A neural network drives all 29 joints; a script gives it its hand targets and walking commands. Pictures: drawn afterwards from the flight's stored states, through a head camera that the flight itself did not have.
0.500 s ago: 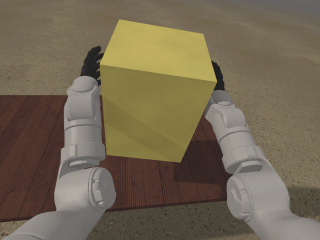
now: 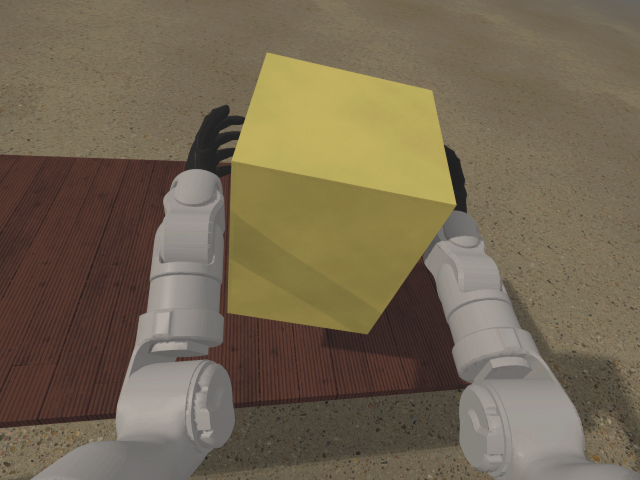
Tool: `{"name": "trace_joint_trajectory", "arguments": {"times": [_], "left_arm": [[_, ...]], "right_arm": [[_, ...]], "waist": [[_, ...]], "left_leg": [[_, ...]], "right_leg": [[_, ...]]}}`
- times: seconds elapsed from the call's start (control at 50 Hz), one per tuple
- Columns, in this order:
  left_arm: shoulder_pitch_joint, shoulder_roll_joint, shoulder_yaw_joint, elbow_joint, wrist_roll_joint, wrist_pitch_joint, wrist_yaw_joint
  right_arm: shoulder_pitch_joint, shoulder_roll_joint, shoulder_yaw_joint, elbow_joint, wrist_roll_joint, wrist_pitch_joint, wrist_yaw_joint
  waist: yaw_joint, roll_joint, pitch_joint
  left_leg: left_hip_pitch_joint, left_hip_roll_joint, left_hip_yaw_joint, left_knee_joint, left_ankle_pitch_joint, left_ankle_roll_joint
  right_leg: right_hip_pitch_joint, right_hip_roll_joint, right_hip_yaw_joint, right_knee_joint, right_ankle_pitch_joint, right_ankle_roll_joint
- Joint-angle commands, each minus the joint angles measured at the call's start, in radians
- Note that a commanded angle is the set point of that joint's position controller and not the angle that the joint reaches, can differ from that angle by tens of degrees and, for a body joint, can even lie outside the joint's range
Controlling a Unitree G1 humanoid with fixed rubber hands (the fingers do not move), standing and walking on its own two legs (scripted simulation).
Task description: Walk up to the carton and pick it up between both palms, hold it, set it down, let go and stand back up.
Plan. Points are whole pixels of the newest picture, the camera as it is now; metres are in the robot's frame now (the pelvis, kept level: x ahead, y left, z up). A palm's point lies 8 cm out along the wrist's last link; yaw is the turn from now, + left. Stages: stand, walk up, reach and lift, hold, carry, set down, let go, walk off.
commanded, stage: set down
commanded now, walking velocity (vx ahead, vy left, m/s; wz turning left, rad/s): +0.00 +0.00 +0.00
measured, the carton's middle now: (322, 209) +0.41 +0.00 +0.14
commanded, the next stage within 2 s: none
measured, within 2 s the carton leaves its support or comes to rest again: neither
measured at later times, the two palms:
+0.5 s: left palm (219, 197) +0.41 +0.13 +0.15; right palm (446, 241) +0.37 -0.16 +0.14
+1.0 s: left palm (223, 211) +0.42 +0.13 +0.11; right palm (435, 259) +0.37 -0.16 +0.10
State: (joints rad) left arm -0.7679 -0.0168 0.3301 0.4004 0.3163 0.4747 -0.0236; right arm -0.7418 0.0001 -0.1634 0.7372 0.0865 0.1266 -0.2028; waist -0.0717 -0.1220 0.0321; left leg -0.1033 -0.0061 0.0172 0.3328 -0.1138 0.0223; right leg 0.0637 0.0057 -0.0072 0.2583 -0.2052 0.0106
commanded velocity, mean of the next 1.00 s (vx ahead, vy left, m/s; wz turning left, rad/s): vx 0.00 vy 0.00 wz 0.00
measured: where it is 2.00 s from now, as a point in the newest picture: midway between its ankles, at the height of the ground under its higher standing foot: outside the picture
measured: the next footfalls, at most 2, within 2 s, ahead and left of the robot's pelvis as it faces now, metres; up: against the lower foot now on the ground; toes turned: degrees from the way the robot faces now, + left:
none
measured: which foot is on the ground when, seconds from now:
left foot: down 0.00-1.00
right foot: down 0.00-1.00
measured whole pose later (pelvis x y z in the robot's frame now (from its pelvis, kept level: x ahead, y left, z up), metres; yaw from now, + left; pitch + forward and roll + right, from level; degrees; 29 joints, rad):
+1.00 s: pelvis +0.01 +0.00 +0.00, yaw -1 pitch -2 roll -1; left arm -0.71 0.02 0.33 0.66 0.28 0.23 -0.09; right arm -0.56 0.10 -0.24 0.73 -0.04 -0.02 -0.25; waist -0.08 -0.10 0.02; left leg -0.17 0.00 0.03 0.34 -0.13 0.02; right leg 0.00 0.01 0.00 0.23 -0.20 0.01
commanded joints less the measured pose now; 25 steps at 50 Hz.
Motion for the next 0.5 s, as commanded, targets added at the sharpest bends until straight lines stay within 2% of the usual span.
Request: {"name": "trace_joint_trajectory", "arguments": {"times": [0.0, 0.04, 0.12, 0.22, 0.28, 0.3, 0.42, 0.48], "left_arm": [[-0.487, -0.562, -0.392, 0.032, -0.063, -0.001, -0.183], [-0.498, -0.57, -0.392, 0.034, -0.064, -0.014, -0.191], [-0.511, -0.591, -0.453, -0.006, -0.094, -0.05, -0.183], [-0.545, -0.612, -0.494, 0.004, -0.128, -0.088, -0.173], [-0.544, -0.605, -0.481, 0.033, -0.125, -0.099, -0.173], [-0.547, -0.599, -0.463, 0.054, -0.118, -0.103, -0.177], [-0.542, -0.594, -0.438, 0.104, -0.113, -0.13, -0.186], [-0.536, -0.576, -0.402, 0.139, -0.095, -0.143, -0.196]], "right_arm": [[-0.792, 0.484, 0.293, -0.328, -0.004, -0.109, 0.091], [-0.802, 0.49, 0.29, -0.345, -0.009, -0.121, 0.092], [-0.818, 0.5, 0.329, -0.411, -0.007, -0.156, 0.093], [-0.838, 0.521, 0.353, -0.438, -0.016, -0.174, 0.096], [-0.81, 0.536, 0.35, -0.411, -0.035, -0.171, 0.093], [-0.81, 0.543, 0.349, -0.409, -0.04, -0.171, 0.093], [-0.801, 0.573, 0.351, -0.406, -0.061, -0.182, 0.087], [-0.767, 0.576, 0.329, -0.364, -0.079, -0.18, 0.084]], "waist": [[-0.019, 0.15, -0.413], [-0.02, 0.15, -0.416], [-0.024, 0.167, -0.49], [-0.023, 0.155, -0.522], [-0.027, 0.142, -0.5], [-0.016, 0.136, -0.491], [-0.006, 0.137, -0.531], [-0.006, 0.132, -0.504]], "left_leg": [[0.366, 0.0, 0.041, 0.009, 0.25, -0.044], [0.365, 0.0, 0.041, 0.006, 0.251, -0.049], [0.44, 0.009, 0.032, 0.044, 0.369, -0.071], [0.434, 0.015, 0.024, 0.033, 0.302, -0.063], [0.409, 0.012, 0.028, 0.02, 0.252, -0.051], [0.387, 0.008, 0.035, 0.011, 0.217, -0.042], [0.351, 0.004, 0.042, 0.01, 0.197, -0.033], [0.328, 0.004, 0.046, -0.002, 0.162, -0.026]], "right_leg": [[-0.095, 0.019, -0.092, -0.041, 0.291, 0.044], [-0.101, 0.023, -0.098, -0.042, 0.295, 0.043], [-0.118, 0.037, -0.111, -0.043, 0.325, 0.03], [-0.157, 0.033, -0.104, -0.052, 0.267, 0.025], [-0.165, 0.027, -0.1, -0.052, 0.256, 0.03], [-0.158, 0.02, -0.092, -0.054, 0.252, 0.034], [-0.13, 0.013, -0.083, -0.035, 0.324, 0.047], [-0.129, 0.008, -0.08, -0.036, 0.317, 0.05]]}}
